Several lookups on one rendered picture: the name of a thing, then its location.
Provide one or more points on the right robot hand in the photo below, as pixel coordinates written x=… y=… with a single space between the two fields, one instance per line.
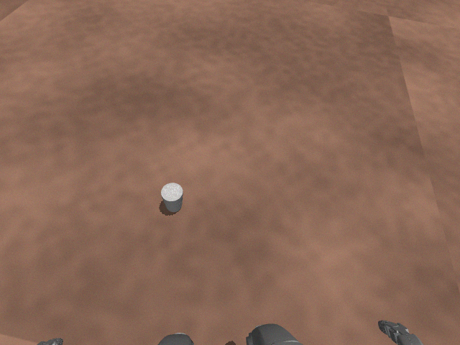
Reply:
x=398 y=333

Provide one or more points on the cup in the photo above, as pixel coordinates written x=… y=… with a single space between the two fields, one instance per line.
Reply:
x=172 y=195

